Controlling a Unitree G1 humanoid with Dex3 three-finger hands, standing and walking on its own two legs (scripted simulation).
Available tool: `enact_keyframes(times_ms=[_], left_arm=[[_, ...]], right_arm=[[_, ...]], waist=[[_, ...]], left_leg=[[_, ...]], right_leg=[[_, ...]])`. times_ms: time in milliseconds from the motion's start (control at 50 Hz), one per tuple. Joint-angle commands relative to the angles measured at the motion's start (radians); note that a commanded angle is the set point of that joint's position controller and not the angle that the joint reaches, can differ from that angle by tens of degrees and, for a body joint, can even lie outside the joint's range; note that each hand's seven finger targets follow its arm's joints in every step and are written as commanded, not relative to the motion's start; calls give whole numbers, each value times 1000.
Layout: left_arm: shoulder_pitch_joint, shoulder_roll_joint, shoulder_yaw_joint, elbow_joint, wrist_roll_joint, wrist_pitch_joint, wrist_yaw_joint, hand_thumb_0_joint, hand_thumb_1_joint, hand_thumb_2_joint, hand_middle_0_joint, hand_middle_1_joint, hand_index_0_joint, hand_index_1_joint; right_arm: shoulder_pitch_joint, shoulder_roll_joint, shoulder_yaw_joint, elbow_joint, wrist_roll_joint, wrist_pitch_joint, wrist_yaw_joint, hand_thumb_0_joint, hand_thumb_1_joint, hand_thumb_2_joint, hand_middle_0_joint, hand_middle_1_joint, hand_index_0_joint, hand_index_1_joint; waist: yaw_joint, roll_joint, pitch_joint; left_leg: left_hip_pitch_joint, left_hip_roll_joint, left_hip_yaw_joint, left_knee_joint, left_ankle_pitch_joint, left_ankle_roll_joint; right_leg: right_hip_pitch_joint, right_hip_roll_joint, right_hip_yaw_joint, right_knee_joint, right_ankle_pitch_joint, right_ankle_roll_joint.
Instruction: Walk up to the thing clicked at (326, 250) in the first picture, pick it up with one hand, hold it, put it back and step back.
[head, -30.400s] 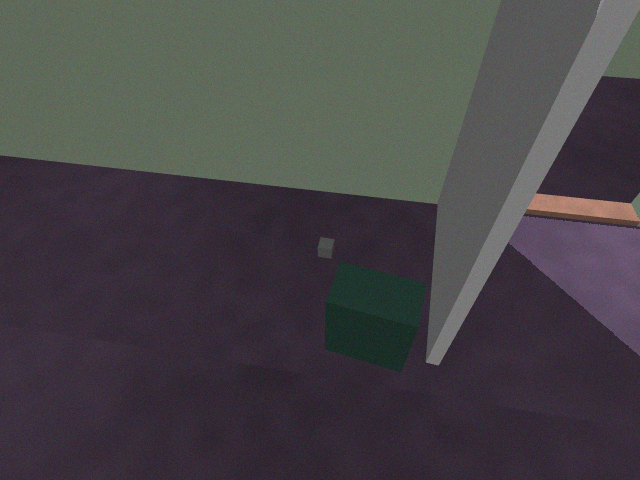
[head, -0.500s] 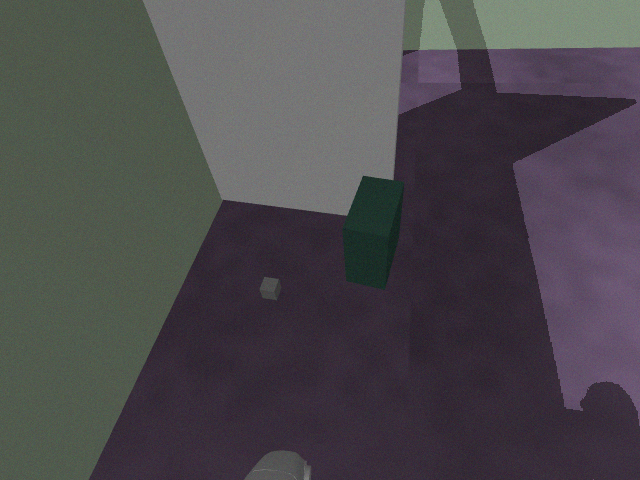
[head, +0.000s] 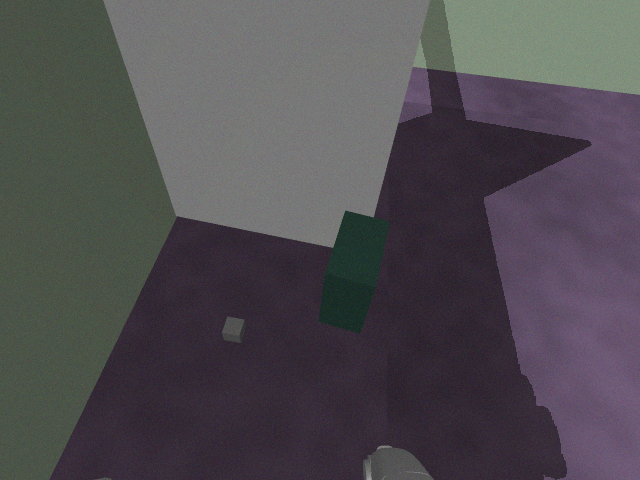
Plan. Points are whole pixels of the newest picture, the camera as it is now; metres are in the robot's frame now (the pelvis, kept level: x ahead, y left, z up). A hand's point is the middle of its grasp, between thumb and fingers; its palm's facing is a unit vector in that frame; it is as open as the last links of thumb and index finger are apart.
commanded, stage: walk up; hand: left
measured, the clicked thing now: (234, 329) +0.64 +0.26 -0.75
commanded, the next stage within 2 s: none
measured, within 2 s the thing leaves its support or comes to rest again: neither
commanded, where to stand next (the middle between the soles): +0.27 -0.03 m, yaw +0 degrees
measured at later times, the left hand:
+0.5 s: hand (168, 401) +0.23 +0.23 -0.12, palm faces -0.05 -0.92 -0.39, open 7.4 cm
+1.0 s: hand (163, 382) +0.28 +0.26 -0.17, palm faces -0.08 -0.94 -0.35, open 7.4 cm
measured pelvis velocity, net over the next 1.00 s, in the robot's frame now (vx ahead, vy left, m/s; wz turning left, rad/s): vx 0.22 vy -0.01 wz -0.04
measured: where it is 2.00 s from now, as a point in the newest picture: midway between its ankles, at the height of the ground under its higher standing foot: (319, 459)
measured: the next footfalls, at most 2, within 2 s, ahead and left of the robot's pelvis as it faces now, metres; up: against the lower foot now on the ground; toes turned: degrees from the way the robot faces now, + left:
right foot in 0.22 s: +0.22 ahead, -0.13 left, +0.00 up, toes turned -6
left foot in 0.66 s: +0.32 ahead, +0.11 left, +0.00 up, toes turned +0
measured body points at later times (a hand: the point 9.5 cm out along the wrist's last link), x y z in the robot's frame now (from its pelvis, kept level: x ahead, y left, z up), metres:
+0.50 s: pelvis +0.15 -0.03 +0.00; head +0.17 -0.06 +0.45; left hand +0.23 +0.28 -0.09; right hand +0.19 -0.35 -0.13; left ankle +0.20 +0.13 -0.68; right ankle +0.18 -0.13 -0.74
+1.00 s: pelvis +0.22 -0.01 -0.01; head +0.24 +0.01 +0.44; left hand +0.28 +0.31 -0.15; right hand +0.29 -0.33 -0.11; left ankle +0.28 +0.11 -0.74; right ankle +0.25 -0.17 -0.73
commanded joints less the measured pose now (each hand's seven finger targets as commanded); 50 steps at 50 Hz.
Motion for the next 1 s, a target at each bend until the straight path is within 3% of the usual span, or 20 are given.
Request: enact_keyframes(times_ms=[0,120,160,200,220,240,260,280,340,380,480,560,620,640,660,680,700,780,900,980], left_arm=[[-6,143,47,-81,7,-13,-1,0,900,900,-200,-300,-200,-300],[-87,112,50,-101,17,-21,-16,0,900,900,-200,-300,-200,-300],[-52,120,58,-85,21,-26,-13,0,900,900,-200,-300,-200,-300],[82,166,81,-45,23,-41,0,0,900,900,-200,-300,-200,-300],[160,232,107,-33,31,-51,12,0,900,900,-200,-300,-200,-300],[161,287,114,-63,24,-57,21,0,900,900,-200,-300,-200,-300],[121,297,115,-59,11,-49,20,0,900,900,-200,-300,-200,-300],[110,269,108,-69,1,-43,24,0,900,900,-200,-300,-200,-300],[36,199,83,-84,-3,-46,31,0,900,900,-200,-300,-200,-300],[20,190,78,-89,3,-50,27,0,900,900,-200,-300,-200,-300],[-18,183,78,-126,22,-37,23,0,900,900,-200,-300,-200,-300],[-7,178,63,-117,25,-16,26,0,900,900,-200,-300,-200,-300],[-49,153,46,-102,5,7,34,0,900,900,-200,-300,-200,-300],[-48,113,31,-107,-1,13,37,0,900,900,-200,-300,-200,-300],[30,70,20,-123,-3,12,29,0,900,900,-200,-300,-200,-300],[80,103,26,-77,1,29,34,0,900,900,-200,-300,-200,-300],[107,168,42,-52,8,42,42,0,900,900,-200,-300,-200,-300],[49,179,52,-17,13,44,34,0,900,900,-200,-300,-200,-300],[33,129,38,33,13,28,33,0,900,900,-200,-300,-200,-300],[67,115,38,87,17,13,46,0,900,900,-200,-300,-200,-300]], right_arm=[[63,-273,-87,-69,-2,-19,-23,0,-900,-900,200,300,200,300],[43,-282,-90,-91,-3,1,-17,0,-900,-900,200,300,200,300],[21,-284,-90,-104,-4,7,-18,0,-900,-900,200,300,200,300],[34,-231,-65,-118,-1,6,-18,0,-900,-900,200,300,200,300],[84,-171,-44,-126,3,1,-17,0,-900,-900,200,300,200,300],[135,-148,-29,-118,2,9,-15,0,-900,-900,200,300,200,300],[102,-267,-58,-87,-3,23,-27,0,-900,-900,200,300,200,300],[83,-280,-63,-75,-6,25,-32,0,-900,-900,200,300,200,300],[93,-240,-52,-36,8,30,-19,0,-900,-900,200,300,200,300],[112,-221,-51,-21,-2,36,-10,0,-900,-900,200,300,200,300],[79,-211,-57,-11,-14,35,-9,0,-900,-900,200,300,200,300],[13,-183,-48,-2,-15,23,-26,0,-900,-900,200,300,200,300],[59,-183,-49,36,-20,8,-45,0,-900,-900,200,300,200,300],[95,-226,-58,44,-26,2,-55,0,-900,-900,200,300,200,300],[118,-321,-84,22,-32,-8,-52,0,-900,-900,200,300,200,300],[78,-340,-84,1,-26,-7,-52,0,-900,-900,200,300,200,300],[42,-374,-98,-4,-12,-1,-50,0,-900,-900,200,300,200,300],[-13,-302,-71,-16,-16,2,-54,0,-900,-900,200,300,200,300],[-87,-268,-54,-25,-23,16,-49,0,-900,-900,200,300,200,300],[-156,-263,-44,-25,-12,50,-39,0,-900,-900,200,300,200,300]], waist=[[-25,198,-20],[-32,192,-19],[-1,165,-34],[75,31,-128],[99,-159,-206],[90,-232,-218],[97,-150,-176],[94,-106,-135],[37,-78,-41],[20,-84,-27],[24,-116,25],[45,-87,-26],[-2,7,-99],[-23,101,-136],[-8,299,-185],[17,214,-142],[11,244,-133],[13,232,-51],[14,246,-62],[41,209,-93]], left_leg=[[122,233,-146,-174,496,166],[49,211,-108,-125,376,145],[3,229,-131,-76,269,139],[-62,156,-70,177,295,91],[-193,76,-19,432,120,48],[-380,-44,-50,572,-266,5],[-422,-8,-95,655,-297,13],[-427,14,-136,673,-274,5],[-373,47,-174,603,-145,-8],[-316,30,-156,574,-81,-19],[-292,41,-107,367,-19,-65],[-116,38,-69,199,65,-63],[37,-15,-43,32,217,-24],[67,69,-133,-56,291,-2],[156,253,-422,-112,177,66],[92,341,-585,-176,1,142],[102,389,-641,-195,-168,213],[-26,243,-400,-213,-128,127],[-105,212,-243,-139,76,148],[-213,183,-208,-28,-20,119]], right_leg=[[-92,-32,-22,-139,63,21],[75,-5,-116,-374,143,-6],[186,4,-113,-427,127,-17],[432,19,-83,-522,122,-51],[579,-132,140,-609,40,-90],[662,-348,513,-690,-49,-152],[607,-392,593,-711,-131,-253],[543,-369,539,-715,-74,-256],[379,-225,214,-722,127,-163],[297,-179,119,-724,210,-166],[200,-162,19,-763,85,-187],[150,-193,2,-610,328,-190],[139,-137,-43,-387,374,-127],[144,-93,-60,-289,243,-79],[28,25,-114,-129,-77,-33],[-22,63,-30,-44,-274,-25],[-48,12,-14,48,-290,-29],[-18,-15,49,-10,-161,-15],[125,-13,-46,-245,-90,21],[311,37,-102,-446,41,17]])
